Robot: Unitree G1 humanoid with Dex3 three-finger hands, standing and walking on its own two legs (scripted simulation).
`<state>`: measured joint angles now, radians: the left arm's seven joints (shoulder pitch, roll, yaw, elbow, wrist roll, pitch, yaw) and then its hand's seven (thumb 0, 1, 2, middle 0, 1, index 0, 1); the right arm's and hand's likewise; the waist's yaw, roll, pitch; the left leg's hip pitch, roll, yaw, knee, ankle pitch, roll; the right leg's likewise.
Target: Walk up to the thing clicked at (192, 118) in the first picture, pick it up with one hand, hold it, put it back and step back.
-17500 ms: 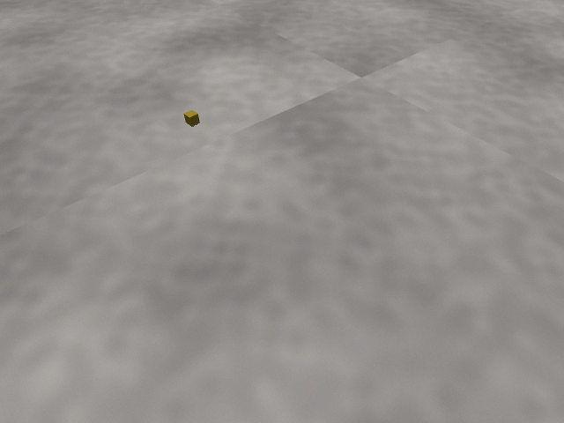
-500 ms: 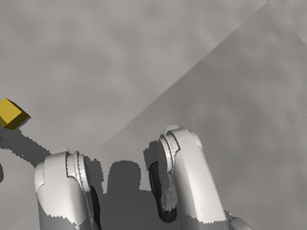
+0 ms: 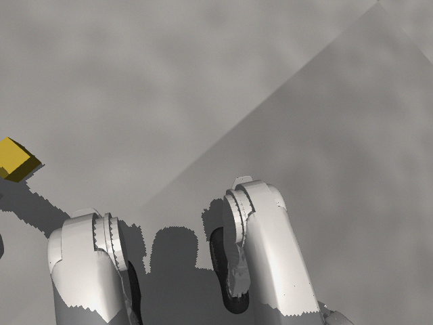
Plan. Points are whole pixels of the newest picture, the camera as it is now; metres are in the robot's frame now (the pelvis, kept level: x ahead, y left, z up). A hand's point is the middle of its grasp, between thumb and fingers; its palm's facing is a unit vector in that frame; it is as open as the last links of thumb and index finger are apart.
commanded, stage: approach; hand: left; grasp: from above
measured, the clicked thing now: (12, 160) +0.45 +0.34 -0.28
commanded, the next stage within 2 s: rest palm in 0.74 s
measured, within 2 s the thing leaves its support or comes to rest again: neither
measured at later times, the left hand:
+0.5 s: hand (2, 132) +0.48 +0.30 -0.16, palm faces -0.23 -0.33 -0.92, open 13.8 cm
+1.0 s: hand (2, 161) +0.44 +0.33 -0.22, palm faces -0.27 -0.34 -0.90, open 13.7 cm
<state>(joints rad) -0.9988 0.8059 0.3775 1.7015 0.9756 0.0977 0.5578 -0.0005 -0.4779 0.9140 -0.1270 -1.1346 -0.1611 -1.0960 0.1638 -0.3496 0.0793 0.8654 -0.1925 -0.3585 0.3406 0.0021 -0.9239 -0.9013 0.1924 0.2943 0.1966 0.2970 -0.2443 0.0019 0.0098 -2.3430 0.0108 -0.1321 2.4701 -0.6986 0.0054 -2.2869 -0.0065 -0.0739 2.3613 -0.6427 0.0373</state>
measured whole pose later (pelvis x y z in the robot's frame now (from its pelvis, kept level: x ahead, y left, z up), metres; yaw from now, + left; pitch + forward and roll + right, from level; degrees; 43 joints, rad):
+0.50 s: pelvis +0.00 +0.00 +0.01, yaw -1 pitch +34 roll -8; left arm -1.20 0.80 0.34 1.77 0.96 0.18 0.62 0.00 -0.52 0.96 -0.12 -1.12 -0.14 -1.10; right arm 0.19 -0.36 0.10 0.86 -0.20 -0.36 0.34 0.00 -0.92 -0.90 0.19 0.29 0.20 0.30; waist -0.33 0.02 0.02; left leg -2.35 0.02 -0.15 2.45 -0.71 -0.01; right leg -2.30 0.00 -0.09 2.34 -0.64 0.03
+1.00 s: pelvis +0.00 +0.00 +0.00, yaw -2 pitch +31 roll -10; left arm -1.15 0.87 0.28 1.81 0.95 0.08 0.68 0.00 -0.50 0.93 -0.13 -1.10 -0.15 -1.08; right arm 0.14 -0.35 0.17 0.85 -0.24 -0.42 0.34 0.00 -0.92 -0.90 0.19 0.29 0.20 0.30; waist -0.32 -0.09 0.11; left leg -2.33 0.01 -0.18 2.49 -0.71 -0.01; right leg -2.26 0.00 -0.11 2.35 -0.64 0.04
